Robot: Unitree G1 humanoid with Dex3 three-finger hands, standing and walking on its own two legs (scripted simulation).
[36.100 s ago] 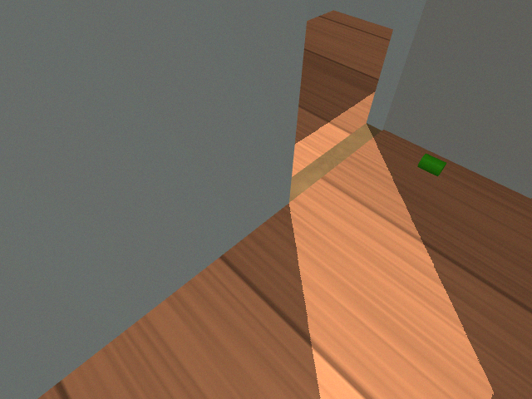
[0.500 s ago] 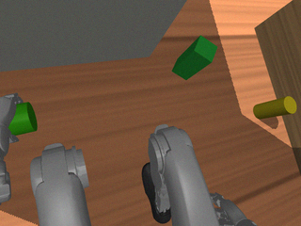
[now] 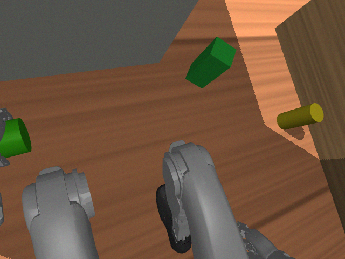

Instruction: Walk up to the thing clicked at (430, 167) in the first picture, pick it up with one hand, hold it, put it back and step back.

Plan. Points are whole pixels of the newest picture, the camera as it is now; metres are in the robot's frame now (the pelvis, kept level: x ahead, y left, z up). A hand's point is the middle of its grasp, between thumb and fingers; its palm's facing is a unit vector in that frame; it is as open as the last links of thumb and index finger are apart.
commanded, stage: rest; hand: left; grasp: from above
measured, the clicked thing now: out of the picture +0.40 +0.31 -0.25
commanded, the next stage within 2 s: open in 0.04 s
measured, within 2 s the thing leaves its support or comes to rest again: rests again in 0.54 s
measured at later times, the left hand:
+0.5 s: hand out of the picture +0.39 +0.31 -0.23, palm faces -0.43 -0.13 -0.89, open 11.6 cm
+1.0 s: hand out of the picture +0.39 +0.32 -0.23, palm faces -0.45 -0.17 -0.88, open 13.5 cm
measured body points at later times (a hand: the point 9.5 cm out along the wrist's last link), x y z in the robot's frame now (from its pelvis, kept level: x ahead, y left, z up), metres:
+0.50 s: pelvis -0.01 +0.00 +0.00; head +0.24 +0.12 +0.36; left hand +0.41 +0.31 -0.18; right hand +0.06 -0.26 -0.07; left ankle +0.06 +0.13 -0.26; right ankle +0.10 -0.13 -0.26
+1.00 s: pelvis -0.01 +0.00 +0.01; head +0.24 +0.12 +0.36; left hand +0.41 +0.33 -0.18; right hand +0.06 -0.26 -0.07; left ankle +0.06 +0.13 -0.26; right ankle +0.10 -0.13 -0.26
